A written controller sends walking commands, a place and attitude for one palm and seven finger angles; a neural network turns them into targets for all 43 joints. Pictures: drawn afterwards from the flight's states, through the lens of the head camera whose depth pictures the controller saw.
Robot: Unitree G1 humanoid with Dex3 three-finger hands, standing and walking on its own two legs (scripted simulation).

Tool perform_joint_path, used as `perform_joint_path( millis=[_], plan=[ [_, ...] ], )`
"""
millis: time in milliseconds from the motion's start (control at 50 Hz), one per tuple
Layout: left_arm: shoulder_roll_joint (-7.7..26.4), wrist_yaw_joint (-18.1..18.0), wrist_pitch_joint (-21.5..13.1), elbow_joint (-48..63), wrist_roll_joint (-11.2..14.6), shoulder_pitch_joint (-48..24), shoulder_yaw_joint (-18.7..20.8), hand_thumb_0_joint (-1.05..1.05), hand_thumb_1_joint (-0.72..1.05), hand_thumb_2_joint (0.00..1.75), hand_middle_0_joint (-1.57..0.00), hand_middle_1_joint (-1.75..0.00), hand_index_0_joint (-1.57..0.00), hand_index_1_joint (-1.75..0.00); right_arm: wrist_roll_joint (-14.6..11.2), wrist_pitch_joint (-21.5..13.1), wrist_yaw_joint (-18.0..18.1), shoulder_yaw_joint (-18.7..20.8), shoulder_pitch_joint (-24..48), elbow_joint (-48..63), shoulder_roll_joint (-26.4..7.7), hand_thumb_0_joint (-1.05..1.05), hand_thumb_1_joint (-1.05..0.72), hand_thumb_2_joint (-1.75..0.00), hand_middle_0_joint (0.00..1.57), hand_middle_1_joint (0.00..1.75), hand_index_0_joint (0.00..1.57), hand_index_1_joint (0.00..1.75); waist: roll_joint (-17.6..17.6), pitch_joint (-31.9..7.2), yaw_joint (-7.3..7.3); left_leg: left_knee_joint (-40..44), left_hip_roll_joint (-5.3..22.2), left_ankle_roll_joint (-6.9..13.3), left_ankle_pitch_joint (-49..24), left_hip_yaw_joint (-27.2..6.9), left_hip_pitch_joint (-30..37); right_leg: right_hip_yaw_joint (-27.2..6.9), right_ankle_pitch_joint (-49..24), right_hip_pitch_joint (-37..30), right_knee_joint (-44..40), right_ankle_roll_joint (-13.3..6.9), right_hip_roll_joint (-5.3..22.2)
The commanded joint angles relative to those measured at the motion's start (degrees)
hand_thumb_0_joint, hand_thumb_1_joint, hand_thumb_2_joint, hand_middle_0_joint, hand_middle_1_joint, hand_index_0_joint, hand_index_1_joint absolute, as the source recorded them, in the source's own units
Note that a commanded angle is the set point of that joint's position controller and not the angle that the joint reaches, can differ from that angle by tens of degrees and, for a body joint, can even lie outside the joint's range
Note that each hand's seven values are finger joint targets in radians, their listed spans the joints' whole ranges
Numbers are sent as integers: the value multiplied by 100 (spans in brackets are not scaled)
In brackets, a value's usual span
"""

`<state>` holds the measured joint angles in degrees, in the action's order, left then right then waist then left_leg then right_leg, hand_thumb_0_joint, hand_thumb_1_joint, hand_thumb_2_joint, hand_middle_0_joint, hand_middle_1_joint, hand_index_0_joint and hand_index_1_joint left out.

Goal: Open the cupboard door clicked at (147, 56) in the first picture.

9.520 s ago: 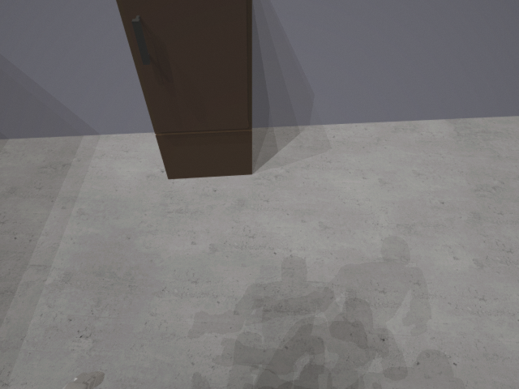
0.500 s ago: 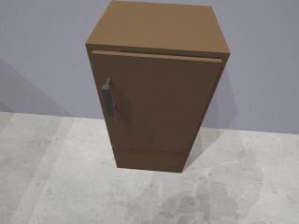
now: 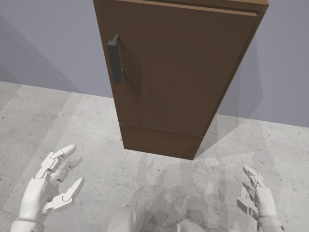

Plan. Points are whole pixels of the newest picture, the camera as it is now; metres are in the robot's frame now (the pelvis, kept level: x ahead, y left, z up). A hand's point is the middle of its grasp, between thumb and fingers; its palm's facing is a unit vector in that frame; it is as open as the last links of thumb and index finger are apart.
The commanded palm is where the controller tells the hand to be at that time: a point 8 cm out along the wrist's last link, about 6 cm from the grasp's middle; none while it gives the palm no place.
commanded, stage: raise the hand with hooked fingers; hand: left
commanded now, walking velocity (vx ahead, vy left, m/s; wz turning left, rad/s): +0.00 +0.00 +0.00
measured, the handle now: (117, 60) +0.60 +0.19 +0.08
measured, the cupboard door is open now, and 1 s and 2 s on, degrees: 0 0 0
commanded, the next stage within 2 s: move the hooked fingers beside the handle in 1.62 s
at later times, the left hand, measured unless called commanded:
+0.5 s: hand (55, 161) +0.25 +0.26 +0.06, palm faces -0.06 -1.00 -0.05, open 12.0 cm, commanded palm +0.23 +0.31 +0.07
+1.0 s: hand (32, 139) +0.28 +0.31 +0.09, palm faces -0.05 -1.00 -0.04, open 13.9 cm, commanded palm +0.27 +0.36 +0.10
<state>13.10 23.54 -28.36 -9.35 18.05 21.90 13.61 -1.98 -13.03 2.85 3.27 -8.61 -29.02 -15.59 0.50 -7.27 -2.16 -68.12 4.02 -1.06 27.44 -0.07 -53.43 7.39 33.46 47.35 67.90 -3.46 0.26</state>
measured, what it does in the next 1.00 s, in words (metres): shifts its weight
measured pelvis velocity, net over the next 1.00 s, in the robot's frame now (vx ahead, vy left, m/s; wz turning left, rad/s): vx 0.01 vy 0.05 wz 0.00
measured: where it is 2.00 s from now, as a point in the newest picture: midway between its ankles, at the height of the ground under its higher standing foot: outside the picture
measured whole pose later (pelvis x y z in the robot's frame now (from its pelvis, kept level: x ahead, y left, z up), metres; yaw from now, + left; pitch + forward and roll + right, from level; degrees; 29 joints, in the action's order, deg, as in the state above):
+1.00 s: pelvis +0.01 +0.05 +0.04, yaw +0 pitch +12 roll -4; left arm 23.6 30.7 -16.7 -19.2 20.0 2.4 22.6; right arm -2.2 -11.3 3.3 -2.9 -14.6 -30.6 -15.0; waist -1.1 -5.3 0.0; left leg -58.1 2.4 3.0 24.2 1.4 -46.0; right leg 6.2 27.0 38.3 53.7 0.7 1.0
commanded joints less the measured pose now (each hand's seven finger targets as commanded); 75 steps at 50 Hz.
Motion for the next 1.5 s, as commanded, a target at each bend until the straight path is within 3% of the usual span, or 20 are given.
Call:
perform_joint_path(
  millis=[0,40,100,160,200,260,380,400,460,520,700,860,900,980,1060,1100,1140,1240,1280,1480],
  plan=[
    [1094,20,-448,1809,91,-1513,167,0,32,65,-24,-68,-24,-68,15,-334,169,42,-247,453,-578,0,-90,-90,20,30,20,30,-502,-1024,559,553,-234,336,-872,-88,844,-1261,-813,-199,-1723,297,-53],
    [1188,146,-173,1428,109,-1460,230,0,27,63,-25,-70,-25,-70,-24,-357,207,14,-246,390,-619,0,-90,-90,20,30,20,30,-364,-947,563,632,-239,346,-810,-112,791,-1255,-683,-244,-1851,334,-46],
    [1486,306,307,1070,239,-1114,678,0,20,60,-25,-75,-25,-75,-61,-334,209,-3,-196,431,-631,0,-90,-90,20,30,20,30,-383,-1311,283,831,-268,325,-1039,-115,907,-1224,-894,-741,-1909,336,-5],
    [1548,275,594,816,399,-752,1037,0,13,57,-25,-80,-25,-80,-48,-267,176,-7,-133,486,-568,0,-90,-90,20,30,20,30,-168,-1459,76,1057,-288,308,-1393,-153,1051,-1054,-1447,-1130,-1860,344,-27],
    [1494,188,541,938,418,-716,1074,0,8,55,-26,-82,-26,-82,-36,-260,138,2,-162,484,-542,0,-90,-90,20,30,20,30,-166,-1473,89,1171,-290,296,-1464,-127,1167,-939,-1606,-1107,-1840,360,-23],
    [1410,92,383,725,416,-960,993,0,1,52,-26,-87,-26,-87,-8,-270,113,-8,-197,456,-567,0,-90,-90,20,30,20,30,91,-1039,187,1248,-294,295,-1225,-160,1047,-874,-1191,-824,-1905,342,-72],
    [1537,200,113,835,329,-1339,865,0,-13,46,-27,-96,-27,-96,-32,-372,94,-15,-443,464,-734,0,-90,-90,20,30,20,30,-406,-1168,262,1512,-290,303,-1022,-181,1499,-619,-924,-555,-1839,246,-129],
    [1547,211,113,871,329,-1376,864,0,-15,45,-27,-98,-27,-98,-32,-391,99,-10,-466,471,-751,0,-90,-90,20,30,20,30,-357,-1235,278,1565,-293,308,-1042,-205,1593,-567,-997,-577,-1825,248,-137],
    [1751,205,173,937,338,-1560,1008,0,-22,42,-28,-102,-28,-102,-40,-400,116,-17,-541,462,-806,0,-90,-90,20,30,20,30,-518,-1281,258,1671,-277,295,-1138,-262,1819,-453,-1159,-579,-1770,204,-191],
    [1724,156,236,1015,325,-1546,1006,0,-29,39,-29,-107,-29,-107,-44,-386,98,-29,-541,499,-811,0,-90,-90,20,30,20,30,-680,-1316,245,1834,-259,258,-1233,-325,2096,-344,-1286,-585,-1781,200,-190],
    [1899,331,615,569,312,-1974,1102,0,-50,30,-30,-120,-30,-120,-47,-228,93,-96,-598,604,-887,0,-90,-90,20,30,20,30,-665,-1135,309,2018,-237,203,-1394,-400,2348,-255,-1475,-634,-1927,179,-253],
    [2277,618,762,226,372,-2766,1333,0,-50,30,-30,-120,-30,-120,-34,-155,131,-154,-596,603,-943,0,-90,-90,20,30,20,30,-741,-1141,317,2054,-259,180,-1502,-450,2455,-259,-1542,-714,-1984,125,-288],
    [2312,693,777,192,369,-2839,1369,0,-50,30,-30,-120,-30,-120,-39,-140,135,-146,-624,602,-944,0,-90,-90,20,30,20,30,-725,-1309,327,2077,-236,178,-1603,-451,2621,-253,-1575,-698,-2009,153,-281],
    [2545,786,814,116,404,-3148,1511,0,-50,30,-30,-120,-30,-120,-43,-121,144,-170,-618,590,-959,0,-90,-90,20,30,20,30,-916,-1343,297,2152,-249,164,-1617,-461,2700,-260,-1562,-769,-2061,132,-280],
    [2711,867,891,-287,460,-3271,1657,0,-50,30,-30,-120,-30,-120,-46,-81,172,-172,-669,563,-1000,0,-90,-90,20,30,20,30,-682,-1202,299,2204,-257,187,-1510,-455,2594,-270,-1540,-832,-2146,124,-303],
    [2768,921,926,-405,441,-3363,1691,0,-50,30,-30,-120,-30,-120,-59,-59,176,-169,-700,561,-1001,0,-90,-90,20,30,20,30,-792,-1295,300,2234,-254,183,-1591,-432,2686,-269,-1583,-849,-2164,138,-293],
    [2549,994,945,-475,484,-3229,1524,0,-50,30,-30,-120,-30,-120,-79,-63,167,-142,-702,589,-994,0,-90,-90,20,30,20,30,-651,-1266,319,2231,-264,209,-1549,-404,2680,-280,-1591,-839,-2221,158,-285],
    [2641,999,900,-517,508,-3124,1633,0,-50,30,-30,-120,-30,-120,-65,-50,102,-117,-737,629,-1004,0,-90,-90,20,30,20,30,-568,-1234,282,2198,-293,228,-1595,-340,2534,-305,-1673,-930,-2218,157,-288],
    [2802,944,806,-331,493,-3196,1758,0,-50,30,-30,-120,-30,-120,-39,-55,80,-119,-785,628,-1001,0,-90,-90,20,30,20,30,-749,-1426,251,2158,-296,212,-1800,-339,2629,-310,-1776,-961,-2150,140,-303],
    [2730,897,722,-323,478,-3276,1671,0,-50,30,-30,-120,-30,-120,-66,-40,109,-141,-740,587,-962,0,-90,-90,20,30,20,30,-848,-1294,324,2149,-302,246,-1614,-285,2557,-381,-1720,-982,-2217,165,-284]
  ],
)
